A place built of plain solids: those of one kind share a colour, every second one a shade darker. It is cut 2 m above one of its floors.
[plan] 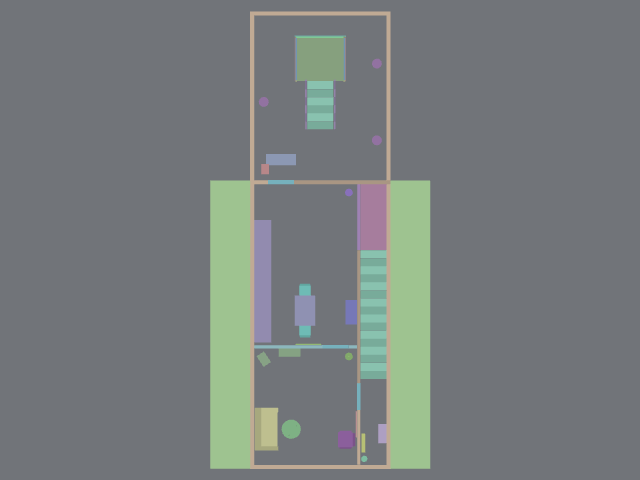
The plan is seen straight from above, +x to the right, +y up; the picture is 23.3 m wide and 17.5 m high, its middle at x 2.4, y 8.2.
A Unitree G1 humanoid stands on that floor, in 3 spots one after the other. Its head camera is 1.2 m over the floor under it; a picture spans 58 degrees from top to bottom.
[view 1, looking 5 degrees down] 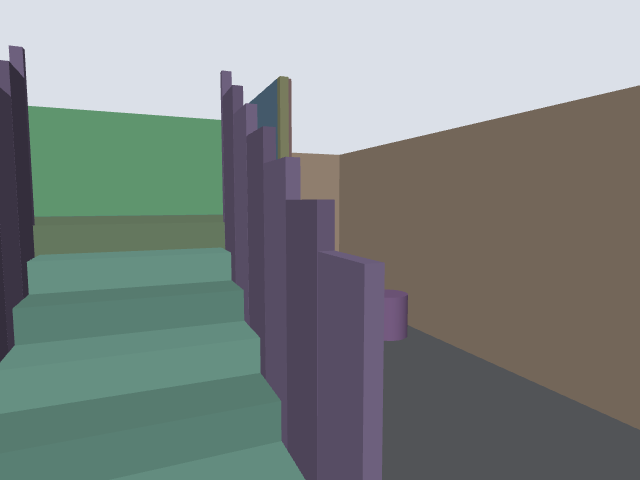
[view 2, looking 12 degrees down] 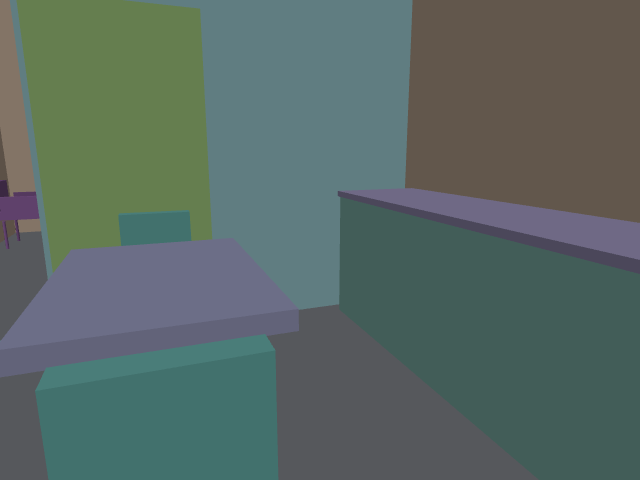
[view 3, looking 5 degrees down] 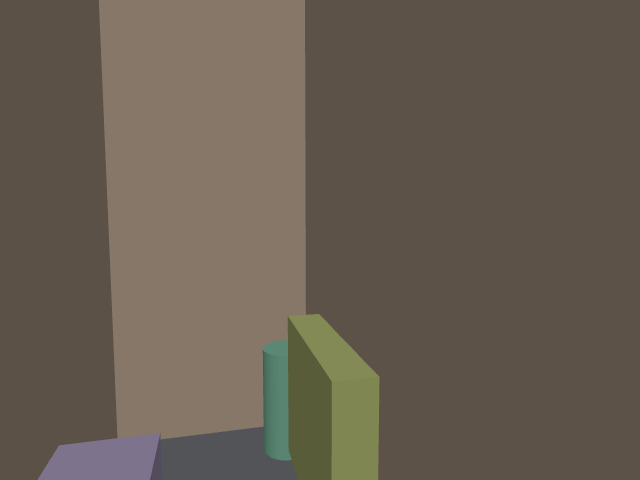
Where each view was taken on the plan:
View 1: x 2.41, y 11.33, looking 67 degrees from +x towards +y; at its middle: piece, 1.30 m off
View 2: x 1.85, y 7.32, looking -111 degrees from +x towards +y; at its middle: kitchen_wall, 3.23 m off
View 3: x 4.35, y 2.23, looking -104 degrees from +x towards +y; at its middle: wall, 1.98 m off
